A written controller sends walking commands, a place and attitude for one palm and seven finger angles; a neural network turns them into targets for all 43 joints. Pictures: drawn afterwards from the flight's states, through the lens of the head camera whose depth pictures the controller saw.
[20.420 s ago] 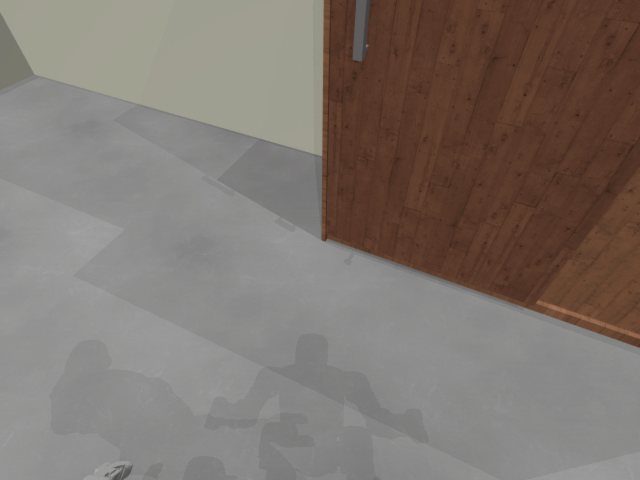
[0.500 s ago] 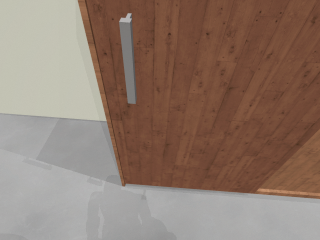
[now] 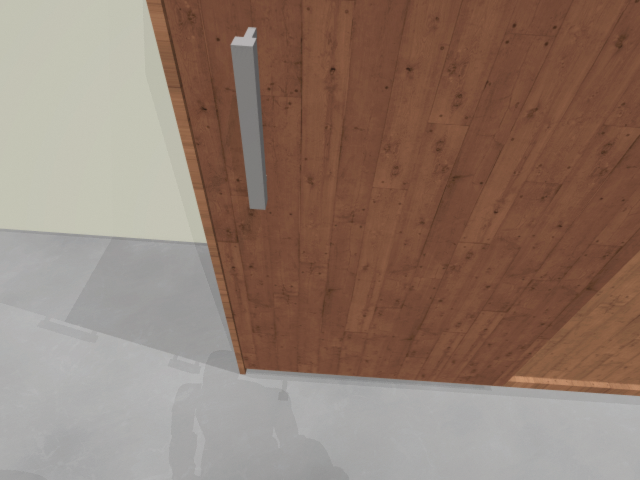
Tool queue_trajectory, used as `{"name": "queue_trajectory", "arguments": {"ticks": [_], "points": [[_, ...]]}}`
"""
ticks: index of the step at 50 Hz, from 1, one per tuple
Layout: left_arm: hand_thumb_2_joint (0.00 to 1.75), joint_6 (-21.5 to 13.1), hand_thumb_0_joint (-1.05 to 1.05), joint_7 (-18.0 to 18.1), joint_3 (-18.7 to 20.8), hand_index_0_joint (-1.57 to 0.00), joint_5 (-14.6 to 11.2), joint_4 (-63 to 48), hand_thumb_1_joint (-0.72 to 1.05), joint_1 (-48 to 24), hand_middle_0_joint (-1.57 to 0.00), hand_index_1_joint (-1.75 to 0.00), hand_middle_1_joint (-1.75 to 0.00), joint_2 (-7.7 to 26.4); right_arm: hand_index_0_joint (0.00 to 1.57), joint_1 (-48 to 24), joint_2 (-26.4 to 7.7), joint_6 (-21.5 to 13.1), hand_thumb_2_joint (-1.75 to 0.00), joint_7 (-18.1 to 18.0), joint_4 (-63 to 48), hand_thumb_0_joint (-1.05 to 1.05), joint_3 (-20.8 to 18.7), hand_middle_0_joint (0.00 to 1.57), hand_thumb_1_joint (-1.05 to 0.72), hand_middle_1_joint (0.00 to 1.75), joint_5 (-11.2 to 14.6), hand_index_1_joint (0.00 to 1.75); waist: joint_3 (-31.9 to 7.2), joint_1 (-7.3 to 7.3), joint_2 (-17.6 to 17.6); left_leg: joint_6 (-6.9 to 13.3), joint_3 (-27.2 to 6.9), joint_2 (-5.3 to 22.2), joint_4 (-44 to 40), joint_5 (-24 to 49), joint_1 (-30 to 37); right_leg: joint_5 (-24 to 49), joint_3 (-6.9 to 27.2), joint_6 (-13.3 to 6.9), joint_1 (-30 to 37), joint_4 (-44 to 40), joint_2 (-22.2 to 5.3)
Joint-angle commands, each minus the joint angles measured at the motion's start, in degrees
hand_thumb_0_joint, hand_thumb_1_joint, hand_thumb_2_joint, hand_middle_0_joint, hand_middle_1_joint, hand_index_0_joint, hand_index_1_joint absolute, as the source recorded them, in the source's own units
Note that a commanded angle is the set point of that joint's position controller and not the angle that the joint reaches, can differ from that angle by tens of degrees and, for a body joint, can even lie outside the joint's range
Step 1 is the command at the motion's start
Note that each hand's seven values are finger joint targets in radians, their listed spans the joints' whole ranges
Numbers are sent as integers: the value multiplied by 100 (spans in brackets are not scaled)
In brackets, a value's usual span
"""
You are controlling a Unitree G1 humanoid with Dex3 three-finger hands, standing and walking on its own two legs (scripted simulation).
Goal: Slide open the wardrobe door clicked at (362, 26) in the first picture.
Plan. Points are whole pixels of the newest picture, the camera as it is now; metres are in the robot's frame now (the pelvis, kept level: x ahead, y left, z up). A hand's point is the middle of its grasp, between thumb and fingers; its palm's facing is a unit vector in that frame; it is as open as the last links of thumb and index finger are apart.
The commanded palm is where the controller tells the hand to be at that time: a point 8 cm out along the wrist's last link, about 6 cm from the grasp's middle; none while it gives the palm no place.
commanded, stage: look again from close up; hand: left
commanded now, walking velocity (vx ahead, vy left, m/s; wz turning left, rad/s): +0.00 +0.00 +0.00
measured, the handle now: (255, 127) +0.53 +0.13 +0.17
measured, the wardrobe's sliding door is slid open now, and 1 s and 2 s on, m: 0.00 0.00 0.00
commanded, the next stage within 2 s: raise the hand with hooked fingers in 0.90 s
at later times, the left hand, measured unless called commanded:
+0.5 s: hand out of the picture -0.01 +0.15 -0.18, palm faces +0.03 -0.99 -0.14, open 7.4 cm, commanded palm none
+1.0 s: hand out of the picture +0.01 +0.16 -0.18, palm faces +0.02 -0.99 -0.16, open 7.4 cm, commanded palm +0.12 +0.21 -0.07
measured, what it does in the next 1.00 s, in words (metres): stands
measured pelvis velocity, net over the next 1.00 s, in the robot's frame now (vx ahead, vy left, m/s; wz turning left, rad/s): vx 0.03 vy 0.00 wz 0.00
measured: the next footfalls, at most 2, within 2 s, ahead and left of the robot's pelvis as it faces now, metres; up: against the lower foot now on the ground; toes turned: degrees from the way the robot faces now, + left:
none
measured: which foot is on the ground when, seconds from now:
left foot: down 0.00-1.00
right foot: down 0.00-1.00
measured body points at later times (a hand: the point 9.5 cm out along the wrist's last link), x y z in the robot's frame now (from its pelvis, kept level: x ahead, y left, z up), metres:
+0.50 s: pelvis +0.01 +0.00 +0.00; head +0.02 +0.01 +0.45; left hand -0.01 +0.20 -0.17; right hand +0.00 -0.22 -0.16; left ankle +0.04 +0.06 -0.74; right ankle +0.02 -0.13 -0.74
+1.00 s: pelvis +0.03 +0.00 +0.00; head +0.04 +0.01 +0.45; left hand +0.01 +0.21 -0.16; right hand +0.02 -0.22 -0.15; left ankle +0.04 +0.06 -0.74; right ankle +0.02 -0.13 -0.74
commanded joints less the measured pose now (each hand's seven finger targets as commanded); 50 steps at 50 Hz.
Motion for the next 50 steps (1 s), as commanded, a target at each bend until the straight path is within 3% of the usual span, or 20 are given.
{"name": "queue_trajectory", "arguments": {"ticks": [1, 10, 13, 24, 27, 37, 45, 49, 50], "points": [[90, -62, 0, 20, 79, -20, 1, -130, 90, 493, -20, -30, -30, 437, 20, 315, -609, -97, -90, -4, -146, 0, -130, 20, -90, 30, -14, 30, 445, 16, 145, -234, -1100, 883, -923, -1062, -296, -157, 460, -255, -248, -428, -436], [90, -80, 0, 17, 86, -20, -2, -123, 90, 472, -20, -30, -30, 423, 20, 353, -598, -107, -90, -10, -139, 0, -136, 20, -90, 30, -16, 30, 362, -7, 4, -230, -1050, 877, -844, -840, -160, -107, 481, -261, -265, -431, -445], [90, -74, 0, 9, 91, -20, -1, -120, 90, 484, -20, -30, -30, 431, 20, 347, -623, -106, -90, -10, -138, 0, -143, 20, -90, 30, -18, 30, 389, 1, 120, -229, -1078, 889, -900, -1009, -207, -173, 472, -258, -276, -430, -432], [90, -104, 0, 18, 84, -20, -5, -117, 90, 426, -20, -30, -30, 478, 20, 340, -597, -139, -90, -19, -100, 0, -116, 20, -90, 30, -9, 30, 265, -1, -74, -220, -958, 864, -709, -311, 15, 172, 502, -266, -156, -448, -481], [90, -92, 0, 19, 87, -20, -15, -113, 90, 394, -20, -30, -30, 486, 20, 308, -637, -148, -90, -23, -80, 0, -111, 20, -90, 30, -17, 30, 299, -2, 128, -229, -965, 884, -769, -343, 73, 134, 481, -253, -188, -431, -482], [90, -77, 0, 3, 108, -20, -9, -115, 90, 312, -20, -30, -30, 527, 20, 280, -683, -145, -90, -28, -91, 0, -116, 20, -90, 30, -23, 30, 395, 9, 113, -232, -1032, 891, -879, -526, -1, 76, 440, -241, -132, -446, -472], [90, -94, 0, 3, 123, -20, -7, -124, 90, 260, -20, -30, -30, 589, 20, 253, -716, -179, -90, -37, -91, 0, -119, 20, -90, 30, -18, 30, 166, 12, 65, -212, -973, 890, -754, 28, 218, 323, 441, -241, -3, -430, -512], [90, -80, 0, 3, 121, -20, -4, -112, 90, 232, -20, -30, -30, 606, 20, 249, -716, -174, -90, -43, -68, 0, -113, 20, -90, 30, -13, 30, 305, 19, 125, -218, -981, 921, -801, 6, 192, 279, 425, -227, -36, -439, -498], [90, -113, 0, 211, 23, -20, 64, 74, 90, 315, -20, -30, -30, 661, 20, -215, -936, -160, -90, 12, -468, 0, -71, 20, -90, 30, 27, 30, 473, 77, 424, -362, -748, 955, 101, 621, -114, 327, 438, -229, -318, -310, -572]]}}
